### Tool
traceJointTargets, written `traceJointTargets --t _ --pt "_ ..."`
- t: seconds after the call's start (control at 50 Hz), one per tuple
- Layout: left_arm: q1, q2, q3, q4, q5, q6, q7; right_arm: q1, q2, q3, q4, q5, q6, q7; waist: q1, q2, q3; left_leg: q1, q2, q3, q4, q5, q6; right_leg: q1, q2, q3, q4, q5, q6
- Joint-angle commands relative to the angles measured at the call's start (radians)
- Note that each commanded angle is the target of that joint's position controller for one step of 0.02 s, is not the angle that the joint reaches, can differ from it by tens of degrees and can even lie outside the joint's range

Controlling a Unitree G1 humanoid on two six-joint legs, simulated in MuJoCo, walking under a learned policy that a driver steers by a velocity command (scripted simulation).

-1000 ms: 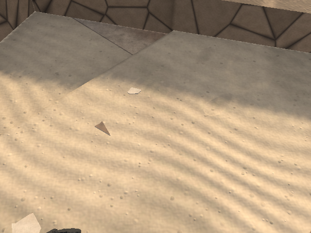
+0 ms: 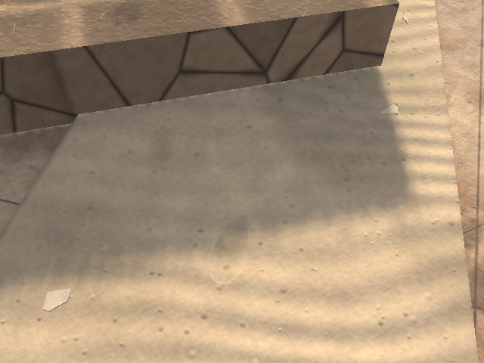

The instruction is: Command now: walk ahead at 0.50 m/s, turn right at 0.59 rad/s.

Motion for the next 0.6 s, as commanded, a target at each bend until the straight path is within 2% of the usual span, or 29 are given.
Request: traceJointTargets --t 0.02,0.08,0.14,0.22,0.24,0.26,0.28,0.3,0.32,0.34,0.36,0.38,0.4,0.42,0.44,0.46,0.5,0.56,0.6 --pt "-0.023 0.028 0.006 -0.094 0.006 -0.003 -0.003 -0.025 -0.138 -0.037 -0.047 0.002 -0.019 -0.002 0.007 0.129 -0.013 0.098 0.295 -0.213 -0.227 0.107 0.177 -0.147 -0.068 0.037 -0.076 0.082 0.022" --pt "-0.076 0.023 0.001 -0.107 0.005 -0.007 -0.016 -0.019 -0.165 -0.045 -0.031 0.001 -0.010 -0.005 -0.007 0.115 -0.013 0.138 0.286 -0.110 -0.230 0.180 0.163 -0.146 -0.069 0.021 -0.226 0.223 0.025" --pt "-0.175 0.008 -0.008 -0.132 0.007 -0.018 -0.035 0.010 -0.189 -0.051 -0.012 0.009 0.001 -0.010 -0.045 0.108 0.012 0.159 0.278 -0.021 -0.223 0.198 0.138 -0.103 -0.055 -0.032 -0.387 0.325 0.012" --pt "-0.259 0.018 -0.007 -0.177 0.002 -0.017 -0.055 0.051 -0.226 -0.063 0.015 0.029 0.020 -0.010 -0.061 0.115 0.044 0.249 0.318 0.028 -0.189 0.234 0.113 -0.084 -0.038 -0.080 -0.499 0.249 -0.028" --pt "-0.261 0.027 -0.003 -0.186 0.004 -0.016 -0.059 0.051 -0.236 -0.067 0.018 0.034 0.027 -0.010 -0.051 0.120 0.041 0.272 0.327 0.043 -0.157 0.312 0.105 -0.064 -0.024 -0.098 -0.517 0.199 -0.045" --pt "-0.242 0.041 0.005 -0.189 0.006 -0.013 -0.060 0.044 -0.251 -0.071 0.018 0.038 0.033 -0.012 -0.030 0.133 0.022 0.286 0.327 0.066 -0.097 0.474 0.094 -0.011 0.004 -0.125 -0.532 0.145 -0.066" --pt "-0.189 0.065 0.019 -0.182 0.010 -0.009 -0.059 0.038 -0.267 -0.076 0.017 0.043 0.039 -0.015 0.007 0.149 -0.021 0.289 0.321 0.091 0.004 0.658 0.081 0.083 0.045 -0.158 -0.543 0.098 -0.090" --pt "-0.053 0.103 0.044 -0.148 0.008 -0.006 -0.054 0.023 -0.267 -0.074 0.014 0.048 0.047 -0.018 0.090 0.137 -0.093 0.249 0.292 0.131 0.188 0.771 0.057 0.270 0.094 -0.186 -0.604 0.134 -0.123" --pt "0.136 0.172 0.080 -0.095 0.004 0.000 -0.039 0.038 -0.232 -0.060 0.006 0.037 0.047 -0.023 0.171 0.093 -0.190 0.069 0.250 0.149 0.447 0.655 0.016 0.574 0.100 -0.128 -0.627 0.175 -0.165" --pt "0.175 0.295 0.100 -0.087 -0.006 0.000 -0.021 0.112 -0.094 -0.013 -0.046 -0.020 0.033 -0.014 0.095 -0.194 -0.260 -0.380 0.113 0.129 0.823 -0.234 -0.050 0.929 -0.178 0.351 -0.643 0.168 -0.309" --pt "0.195 0.278 0.084 -0.128 0.000 -0.020 -0.027 0.065 -0.113 -0.001 -0.079 0.003 -0.007 -0.002 0.123 -0.178 -0.447 -0.570 0.005 -0.120 1.021 -0.461 -0.058 1.043 -0.301 0.792 -0.835 -0.056 -0.440" --pt "0.176 0.199 0.061 -0.112 0.010 -0.035 -0.033 -0.054 -0.195 -0.023 -0.102 0.047 -0.029 0.007 0.159 -0.065 -0.321 -0.671 0.061 -0.166 1.037 -0.355 -0.037 0.975 -0.273 0.664 -0.877 -0.035 -0.374" --pt "0.127 0.165 0.050 -0.107 0.007 -0.043 -0.033 -0.077 -0.187 -0.017 -0.112 0.047 -0.039 0.006 0.124 -0.032 -0.216 -0.658 0.099 -0.155 0.958 -0.260 -0.022 0.834 -0.235 0.536 -0.877 0.025 -0.339" --pt "0.049 0.132 0.037 -0.118 0.007 -0.044 -0.031 -0.072 -0.185 -0.018 -0.096 0.019 -0.040 -0.003 0.073 0.031 -0.148 -0.586 0.137 -0.156 0.875 -0.196 -0.028 0.679 -0.193 0.436 -0.878 0.123 -0.306" --pt "-0.006 0.107 0.027 -0.133 0.014 -0.045 -0.028 -0.054 -0.196 -0.026 -0.091 0.001 -0.031 -0.006 0.032 0.016 -0.114 -0.505 0.159 -0.162 0.810 -0.154 -0.037 0.563 -0.159 0.368 -0.898 0.217 -0.294" --pt "-0.032 0.102 0.023 -0.143 0.023 -0.045 -0.024 -0.042 -0.195 -0.028 -0.091 -0.002 -0.019 -0.004 0.008 -0.003 -0.100 -0.452 0.163 -0.161 0.781 -0.130 -0.046 0.491 -0.139 0.339 -0.922 0.263 -0.293" --pt "-0.034 0.099 0.021 -0.127 0.022 -0.052 -0.015 -0.019 -0.166 -0.021 -0.079 -0.006 0.001 -0.001 -0.009 0.005 -0.092 -0.422 0.161 -0.135 0.712 -0.092 -0.072 0.425 -0.125 0.265 -0.941 0.379 -0.298" --pt "0.011 0.104 0.017 -0.083 0.024 -0.059 0.000 -0.080 -0.120 -0.002 -0.082 -0.003 0.014 0.003 0.021 -0.002 -0.056 -0.433 0.165 -0.111 0.542 0.089 -0.094 0.399 -0.095 0.141 -0.962 0.473 -0.265" --pt "0.039 0.107 0.013 -0.059 0.025 -0.060 0.002 -0.140 -0.106 0.006 -0.089 0.006 0.013 0.009 0.054 -0.014 -0.038 -0.416 0.154 -0.099 0.414 0.225 -0.083 0.405 -0.076 0.086 -0.970 0.440 -0.229"
Keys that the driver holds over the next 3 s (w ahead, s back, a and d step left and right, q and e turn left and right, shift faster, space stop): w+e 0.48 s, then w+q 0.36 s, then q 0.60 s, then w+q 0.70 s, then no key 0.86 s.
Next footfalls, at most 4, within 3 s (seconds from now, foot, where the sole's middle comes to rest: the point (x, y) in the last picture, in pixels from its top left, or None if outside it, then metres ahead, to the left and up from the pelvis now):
0.32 right None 0.30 -0.18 -0.78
0.88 left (268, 300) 0.67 -0.07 -0.78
1.32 right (336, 270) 0.76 -0.29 -0.78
1.76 left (255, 295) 0.68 -0.03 -0.78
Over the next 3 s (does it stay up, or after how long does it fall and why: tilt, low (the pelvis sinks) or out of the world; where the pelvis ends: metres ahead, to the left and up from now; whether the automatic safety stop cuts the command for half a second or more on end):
stays up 1.00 0.04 -0.01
